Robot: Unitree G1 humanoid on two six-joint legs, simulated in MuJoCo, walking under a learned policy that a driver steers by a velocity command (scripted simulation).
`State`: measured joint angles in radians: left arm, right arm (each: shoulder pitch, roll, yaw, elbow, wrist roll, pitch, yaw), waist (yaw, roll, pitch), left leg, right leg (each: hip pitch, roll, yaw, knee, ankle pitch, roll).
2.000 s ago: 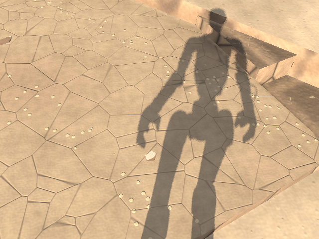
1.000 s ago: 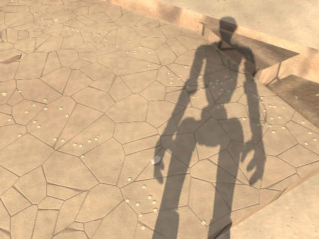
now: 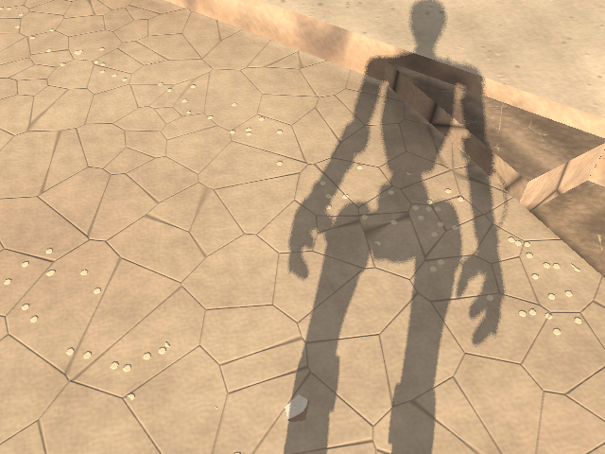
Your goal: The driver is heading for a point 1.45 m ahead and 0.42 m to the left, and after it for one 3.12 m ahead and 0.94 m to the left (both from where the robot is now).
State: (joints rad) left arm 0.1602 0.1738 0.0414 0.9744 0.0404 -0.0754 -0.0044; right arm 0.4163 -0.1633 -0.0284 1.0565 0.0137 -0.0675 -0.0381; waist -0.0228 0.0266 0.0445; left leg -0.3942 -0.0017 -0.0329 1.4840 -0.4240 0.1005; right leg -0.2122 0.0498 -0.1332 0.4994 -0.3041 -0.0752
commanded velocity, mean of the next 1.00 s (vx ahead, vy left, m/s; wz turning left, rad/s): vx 0.50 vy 0.00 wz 0.47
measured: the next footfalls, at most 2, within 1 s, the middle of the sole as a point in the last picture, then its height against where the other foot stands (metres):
left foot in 0.30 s outside the picture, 0.08 m higher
right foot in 0.84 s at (283, 335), level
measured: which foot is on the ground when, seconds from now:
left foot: up 0.00-0.28, down 0.30-0.84, up 0.86-1.00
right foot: down 0.00-0.28, up 0.30-0.82, down 0.84-1.00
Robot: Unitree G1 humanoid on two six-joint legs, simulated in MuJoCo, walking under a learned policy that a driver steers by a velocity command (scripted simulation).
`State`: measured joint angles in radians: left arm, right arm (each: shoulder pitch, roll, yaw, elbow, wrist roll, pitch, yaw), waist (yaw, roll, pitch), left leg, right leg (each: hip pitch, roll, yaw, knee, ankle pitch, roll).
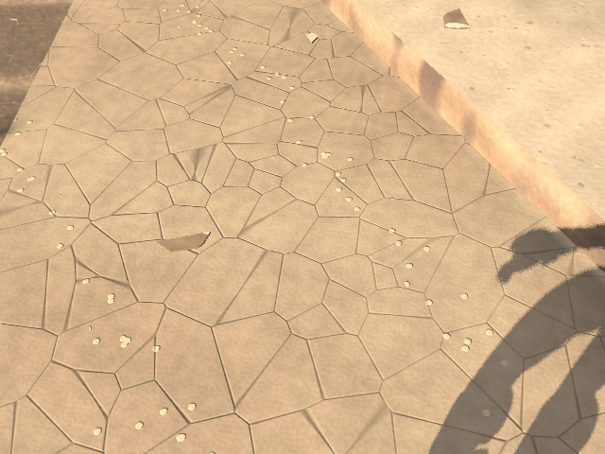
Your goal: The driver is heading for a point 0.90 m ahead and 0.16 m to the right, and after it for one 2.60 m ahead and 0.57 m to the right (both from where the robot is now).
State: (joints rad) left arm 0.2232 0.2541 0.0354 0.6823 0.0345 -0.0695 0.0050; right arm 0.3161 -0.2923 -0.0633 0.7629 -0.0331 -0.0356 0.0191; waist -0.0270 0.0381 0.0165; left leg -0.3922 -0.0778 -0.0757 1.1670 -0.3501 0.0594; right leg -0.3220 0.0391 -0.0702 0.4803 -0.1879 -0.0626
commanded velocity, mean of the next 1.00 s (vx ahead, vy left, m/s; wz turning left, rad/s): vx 0.50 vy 0.00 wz -0.14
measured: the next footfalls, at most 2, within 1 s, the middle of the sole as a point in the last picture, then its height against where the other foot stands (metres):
left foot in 0.38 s outside the picture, level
right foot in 0.94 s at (362, 396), level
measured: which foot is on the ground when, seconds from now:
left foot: up 0.00-0.36, down 0.38-0.96, up 0.98-1.00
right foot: down 0.00-0.38, up 0.40-0.92, down 0.94-1.00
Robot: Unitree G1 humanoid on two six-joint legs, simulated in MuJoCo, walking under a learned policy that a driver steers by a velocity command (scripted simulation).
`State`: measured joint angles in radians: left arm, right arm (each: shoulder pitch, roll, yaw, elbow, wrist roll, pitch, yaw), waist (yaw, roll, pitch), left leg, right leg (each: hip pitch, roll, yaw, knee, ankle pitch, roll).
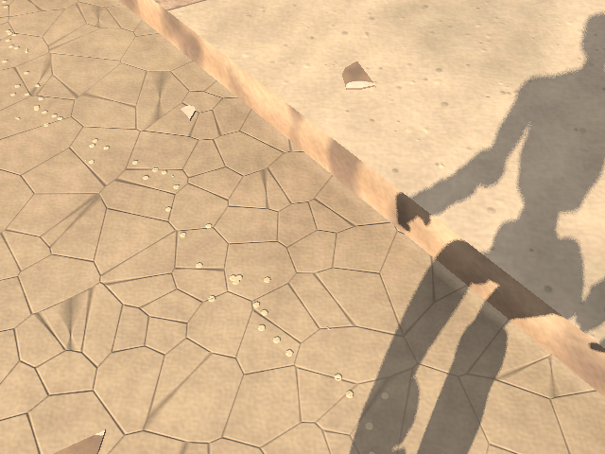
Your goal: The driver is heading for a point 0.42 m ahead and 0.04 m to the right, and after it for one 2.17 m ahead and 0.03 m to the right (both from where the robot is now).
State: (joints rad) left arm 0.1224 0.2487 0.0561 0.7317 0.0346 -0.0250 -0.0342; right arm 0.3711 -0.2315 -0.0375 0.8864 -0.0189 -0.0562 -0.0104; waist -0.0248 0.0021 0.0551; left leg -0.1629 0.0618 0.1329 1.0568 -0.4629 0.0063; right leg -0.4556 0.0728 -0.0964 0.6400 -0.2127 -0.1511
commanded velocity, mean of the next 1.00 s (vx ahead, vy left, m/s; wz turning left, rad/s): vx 0.50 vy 0.00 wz -0.19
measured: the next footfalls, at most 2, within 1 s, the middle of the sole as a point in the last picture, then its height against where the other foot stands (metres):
left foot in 0.48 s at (283, 448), level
right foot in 0.94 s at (397, 380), level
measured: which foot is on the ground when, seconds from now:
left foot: up 0.00-0.46, down 0.48-0.94, up 0.96-1.00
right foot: down 0.00-0.48, up 0.50-0.92, down 0.94-1.00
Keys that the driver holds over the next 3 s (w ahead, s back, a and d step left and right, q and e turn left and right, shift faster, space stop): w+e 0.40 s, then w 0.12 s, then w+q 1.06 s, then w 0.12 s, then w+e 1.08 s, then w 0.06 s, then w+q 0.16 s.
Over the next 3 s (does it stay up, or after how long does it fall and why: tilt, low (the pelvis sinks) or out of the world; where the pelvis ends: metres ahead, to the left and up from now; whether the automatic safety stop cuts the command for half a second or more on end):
stays up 1.60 -0.04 0.15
